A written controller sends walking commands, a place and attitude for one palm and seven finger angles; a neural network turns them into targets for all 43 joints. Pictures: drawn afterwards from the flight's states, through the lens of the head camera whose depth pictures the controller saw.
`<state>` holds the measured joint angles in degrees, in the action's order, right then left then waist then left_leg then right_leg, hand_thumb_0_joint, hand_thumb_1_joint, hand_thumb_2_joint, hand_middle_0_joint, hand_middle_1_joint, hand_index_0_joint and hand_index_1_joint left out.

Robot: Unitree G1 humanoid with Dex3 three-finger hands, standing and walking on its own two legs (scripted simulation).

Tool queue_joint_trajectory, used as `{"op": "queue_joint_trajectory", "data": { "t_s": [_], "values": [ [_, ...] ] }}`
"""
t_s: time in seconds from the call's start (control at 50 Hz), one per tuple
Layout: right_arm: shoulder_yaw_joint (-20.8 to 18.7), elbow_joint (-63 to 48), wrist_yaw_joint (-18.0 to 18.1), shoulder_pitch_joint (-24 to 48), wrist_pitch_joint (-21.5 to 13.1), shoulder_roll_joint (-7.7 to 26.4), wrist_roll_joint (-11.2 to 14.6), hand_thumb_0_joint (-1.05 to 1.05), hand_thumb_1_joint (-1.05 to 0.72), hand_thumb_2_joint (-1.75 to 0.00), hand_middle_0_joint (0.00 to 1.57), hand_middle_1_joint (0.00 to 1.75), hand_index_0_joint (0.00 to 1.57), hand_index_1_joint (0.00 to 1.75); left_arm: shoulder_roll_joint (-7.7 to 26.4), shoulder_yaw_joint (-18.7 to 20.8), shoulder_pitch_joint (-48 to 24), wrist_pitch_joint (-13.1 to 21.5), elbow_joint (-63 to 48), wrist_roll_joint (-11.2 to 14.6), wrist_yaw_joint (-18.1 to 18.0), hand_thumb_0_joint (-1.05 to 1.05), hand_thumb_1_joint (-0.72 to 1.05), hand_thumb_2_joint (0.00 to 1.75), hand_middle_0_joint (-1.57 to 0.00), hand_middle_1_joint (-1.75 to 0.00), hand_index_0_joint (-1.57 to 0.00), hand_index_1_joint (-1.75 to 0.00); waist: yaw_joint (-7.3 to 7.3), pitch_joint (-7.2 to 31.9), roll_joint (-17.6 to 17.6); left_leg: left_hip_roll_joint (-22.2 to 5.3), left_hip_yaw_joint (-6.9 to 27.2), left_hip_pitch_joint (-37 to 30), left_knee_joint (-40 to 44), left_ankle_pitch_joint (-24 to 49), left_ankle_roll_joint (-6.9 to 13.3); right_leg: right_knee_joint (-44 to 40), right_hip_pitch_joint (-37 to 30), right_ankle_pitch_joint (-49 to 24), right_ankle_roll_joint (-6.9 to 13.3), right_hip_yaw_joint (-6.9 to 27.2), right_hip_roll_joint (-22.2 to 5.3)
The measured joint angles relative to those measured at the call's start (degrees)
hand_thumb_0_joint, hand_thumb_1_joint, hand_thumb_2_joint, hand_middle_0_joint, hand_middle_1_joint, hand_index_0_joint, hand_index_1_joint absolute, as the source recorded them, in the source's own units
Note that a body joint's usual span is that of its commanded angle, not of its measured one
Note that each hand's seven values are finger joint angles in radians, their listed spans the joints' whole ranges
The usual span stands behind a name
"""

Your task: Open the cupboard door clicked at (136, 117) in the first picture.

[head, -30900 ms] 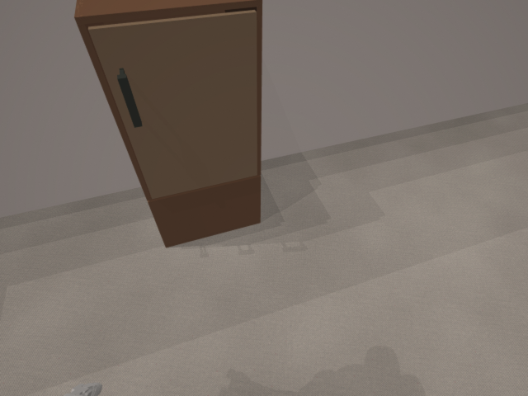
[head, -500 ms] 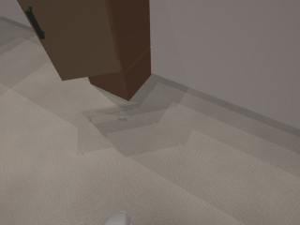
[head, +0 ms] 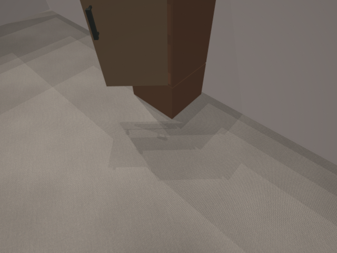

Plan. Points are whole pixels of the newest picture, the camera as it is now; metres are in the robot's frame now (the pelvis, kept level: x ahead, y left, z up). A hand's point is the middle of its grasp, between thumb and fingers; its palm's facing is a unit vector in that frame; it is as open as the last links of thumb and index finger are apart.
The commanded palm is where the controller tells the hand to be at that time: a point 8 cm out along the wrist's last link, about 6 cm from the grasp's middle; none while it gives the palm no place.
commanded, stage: take the last steps up to it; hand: left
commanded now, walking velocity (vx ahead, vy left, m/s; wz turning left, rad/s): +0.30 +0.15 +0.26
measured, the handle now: (93, 23) +1.08 +0.46 +0.01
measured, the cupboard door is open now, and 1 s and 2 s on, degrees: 43 43 43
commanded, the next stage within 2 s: come to a stop and stand still in 1.40 s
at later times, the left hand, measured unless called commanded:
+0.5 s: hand out of the picture +0.03 +0.24 -0.19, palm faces +0.22 -0.96 -0.18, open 7.4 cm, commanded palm none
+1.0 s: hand (96, 173) +0.36 +0.27 -0.14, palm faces +0.15 -0.96 -0.23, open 7.2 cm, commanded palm none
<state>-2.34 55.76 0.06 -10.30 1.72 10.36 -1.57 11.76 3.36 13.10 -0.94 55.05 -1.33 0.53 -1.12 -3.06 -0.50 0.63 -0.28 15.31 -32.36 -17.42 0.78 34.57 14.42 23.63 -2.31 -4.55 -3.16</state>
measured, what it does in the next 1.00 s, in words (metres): walks ahead: left foot, then right foot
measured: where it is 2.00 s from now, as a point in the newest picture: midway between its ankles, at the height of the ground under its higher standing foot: (151, 198)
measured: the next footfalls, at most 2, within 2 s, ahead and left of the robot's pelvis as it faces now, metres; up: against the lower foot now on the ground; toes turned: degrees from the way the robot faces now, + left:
left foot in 0.42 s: +0.21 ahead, +0.20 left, +0.00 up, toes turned +15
right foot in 0.84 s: +0.35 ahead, +0.00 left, +0.00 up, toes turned -3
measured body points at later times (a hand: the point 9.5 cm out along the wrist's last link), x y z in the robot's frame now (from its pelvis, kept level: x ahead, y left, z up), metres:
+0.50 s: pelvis +0.13 +0.08 -0.01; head +0.17 +0.10 +0.43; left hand +0.02 +0.29 -0.17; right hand +0.25 -0.14 -0.15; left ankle +0.17 +0.19 -0.73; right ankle +0.01 -0.08 -0.67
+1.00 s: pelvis +0.30 +0.08 +0.01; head +0.32 +0.07 +0.46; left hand +0.35 +0.32 -0.13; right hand +0.30 -0.14 -0.16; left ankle +0.25 +0.21 -0.65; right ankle +0.31 +0.01 -0.73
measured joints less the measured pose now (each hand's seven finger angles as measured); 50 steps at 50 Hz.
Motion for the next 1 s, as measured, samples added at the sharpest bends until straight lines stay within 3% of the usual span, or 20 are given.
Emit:
{"op": "queue_joint_trajectory", "data": {
  "t_s": [0.06,0.1,0.16,0.28,0.38,0.42,0.44,0.48,0.52,0.56,0.68,0.8,0.82,0.84,0.9,0.94,1.0],
  "values": [
    [-0.92,1.59,-0.55,-1.66,1.06,1.34,0.03,0.00,-0.91,-0.90,0.20,0.30,0.20,0.30,-1.93,-0.46,0.81,1.82,0.12,-0.30,-0.29,0.00,0.91,0.90,-0.19,-0.30,-0.20,-0.30,-0.19,-0.08,-1.79,0.74,1.38,5.71,-15.69,-9.18,-0.24,-0.15,-1.38,-2.85,2.32,-1.73,-0.14],
    [-1.39,2.74,-1.15,-1.80,1.82,1.93,-0.27,0.01,-0.91,-0.90,0.20,0.30,0.20,0.30,-2.95,-0.73,2.68,2.68,0.68,-0.22,-0.65,0.00,0.90,0.90,-0.19,-0.30,-0.20,-0.30,-0.47,0.03,-1.75,0.74,1.14,10.17,-26.24,-6.00,-0.77,-2.27,-3.30,-3.10,2.50,-2.00,-0.59],
    [-1.91,3.07,-1.90,-1.89,1.70,2.24,-0.33,0.01,-0.91,-0.90,0.20,0.30,0.20,0.30,-3.88,-0.91,5.28,3.14,2.72,-0.10,-0.88,0.00,0.90,0.90,-0.20,-0.30,-0.20,-0.30,0.39,0.29,-0.98,-1.21,0.20,15.01,-31.96,1.05,-2.18,-8.26,-6.95,-5.14,1.78,-2.85,-1.34],
    [-1.96,3.24,-2.48,-1.46,1.10,2.18,-0.02,0.01,-0.91,-0.90,0.19,0.30,0.20,0.30,-4.59,-1.01,8.46,4.29,6.19,-0.32,-0.94,0.00,0.90,0.90,-0.20,-0.30,-0.20,-0.30,0.02,-0.50,1.11,-4.36,-2.19,17.36,-22.66,5.12,-3.26,-14.72,-12.61,-5.69,0.03,-5.48,-3.85],
    [-1.08,2.69,-2.83,1.18,-0.10,1.58,0.12,0.01,-0.91,-0.90,0.19,0.30,0.19,0.30,-4.07,-0.75,10.34,3.92,8.12,-0.60,-0.94,0.00,0.90,0.90,-0.20,-0.30,-0.20,-0.30,-1.68,-2.06,2.26,-3.83,-5.01,12.73,-7.31,3.55,-1.55,-12.52,-15.10,-1.63,-2.89,-7.14,-6.30],
    [-0.58,1.57,-2.67,1.75,-1.82,1.62,-0.09,0.01,-0.91,-0.90,0.19,0.30,0.20,0.30,-3.87,-0.50,11.73,3.36,8.80,-0.42,-0.82,0.00,0.90,0.90,-0.20,-0.30,-0.20,-0.30,-1.77,-1.91,2.12,-3.24,-6.14,8.19,-0.40,4.44,-0.31,-5.91,-13.59,2.26,-3.31,-6.84,-7.47],
    [-0.70,1.03,-2.22,2.07,-2.90,1.52,-0.32,0.01,-0.91,-0.90,0.19,0.30,0.20,0.30,-3.71,-0.42,11.80,2.75,9.18,-0.13,-0.66,0.00,0.90,0.90,-0.20,-0.30,-0.20,-0.30,-1.14,-1.88,1.79,-3.20,-6.05,8.51,-1.15,7.26,0.39,1.77,-10.79,4.84,-2.24,-5.68,-7.65],
    [-0.52,0.67,-1.05,2.72,-4.09,0.17,-0.39,0.00,-0.91,-0.90,0.19,0.30,0.20,0.30,-2.51,-0.15,9.75,1.24,9.57,0.21,-0.85,0.00,0.90,0.90,-0.20,-0.30,-0.20,-0.30,-0.97,-2.96,3.09,-2.35,-6.85,8.76,-5.44,4.53,1.23,19.55,-3.26,7.29,0.53,0.10,-6.37],
    [-0.18,0.74,-0.25,2.24,-4.34,-0.85,-0.39,0.00,-0.91,-0.90,0.20,0.30,0.20,0.30,-1.80,0.17,7.35,0.62,9.25,0.23,-0.94,0.00,0.90,0.90,-0.20,-0.30,-0.20,-0.30,-1.27,-2.61,3.26,-2.12,-7.92,6.69,-4.50,2.49,1.53,31.58,4.25,4.52,2.09,2.04,-4.54],
    [-0.16,1.10,0.54,1.10,-4.67,-1.64,-0.38,0.00,-0.92,-0.90,0.20,0.30,0.20,0.30,-1.42,0.48,4.79,0.69,8.12,-0.05,-0.64,0.00,0.91,0.90,-0.19,-0.30,-0.20,-0.30,-1.07,-1.98,2.95,-1.61,-8.66,3.71,-0.90,3.00,1.37,35.21,9.79,0.98,2.56,1.43,-3.76],
    [-0.43,3.18,0.97,-3.71,-5.17,-0.60,-0.44,-0.01,-0.94,-0.90,0.20,0.30,0.20,0.30,-1.67,0.67,-1.76,1.18,3.14,-0.23,0.01,0.00,0.91,0.90,-0.19,-0.30,-0.19,-0.30,0.03,0.39,1.92,0.34,-10.19,-4.69,9.34,4.72,1.94,22.49,16.16,-6.48,2.18,-0.54,-3.15],
    [-0.29,6.17,0.32,-8.39,-4.09,-0.37,-0.67,0.00,-0.93,-0.90,0.20,0.30,0.20,0.30,-2.38,0.22,-5.69,1.54,0.08,-0.30,0.61,0.00,0.91,0.90,-0.19,-0.30,-0.19,-0.30,1.64,1.17,0.72,0.58,-10.85,-9.51,9.42,0.63,0.57,5.22,10.68,-9.36,2.03,-0.69,-2.35],
    [-0.23,6.66,0.21,-9.18,-3.88,-0.48,-0.63,0.00,-0.92,-0.90,0.20,0.30,0.20,0.30,-2.32,0.13,-5.77,1.85,-0.28,-0.33,0.67,0.00,0.91,0.90,-0.19,-0.30,-0.19,-0.30,1.78,1.27,0.70,0.31,-10.93,-9.73,7.73,-1.04,0.09,2.27,8.58,-9.88,2.16,-0.80,-1.99],
    [-0.19,7.15,0.10,-9.83,-3.68,-0.46,-0.49,0.00,-0.92,-0.90,0.20,0.30,0.20,0.30,-2.40,0.07,-5.84,2.38,-0.46,-0.40,0.66,0.00,0.91,0.90,-0.19,-0.30,-0.19,-0.30,1.78,1.24,0.24,-0.49,-10.81,-9.37,4.87,-3.25,-0.38,0.78,7.10,-9.68,3.85,-1.06,-1.28],
    [-0.25,8.57,-0.29,-9.50,-2.44,-0.35,-0.12,0.00,-0.92,-0.90,0.20,0.30,0.20,0.30,-3.12,-0.47,-5.35,4.17,-0.18,-0.07,0.29,0.00,0.91,0.90,-0.19,-0.30,-0.20,-0.30,1.90,0.13,-1.09,-1.56,-6.52,-2.38,-14.82,-9.45,-0.01,1.87,5.00,-7.16,6.05,-2.41,0.26],
    [-0.46,8.83,-0.41,-8.44,-2.01,-0.36,-0.05,0.01,-0.92,-0.90,0.20,0.30,0.20,0.30,-3.62,-0.74,-3.67,4.43,0.47,0.17,-0.26,0.00,0.91,0.90,-0.19,-0.30,-0.20,-0.30,1.88,-0.16,-0.93,-1.72,-4.33,3.29,-25.56,-6.60,-0.29,-1.48,2.07,-7.70,5.65,-2.74,0.86],
    [-0.69,7.97,-0.46,-7.01,-2.07,-0.62,-0.15,0.01,-0.92,-0.90,0.20,0.30,0.20,0.30,-3.38,0.43,-0.77,4.98,1.87,0.73,-1.57,-0.02,0.94,0.90,-0.20,-0.30,-0.20,-0.30,1.92,0.37,-0.57,-3.68,-2.97,9.50,-28.03,-0.69,-1.45,-8.36,-2.45,-9.41,5.71,-3.51,1.81]
  ]
}}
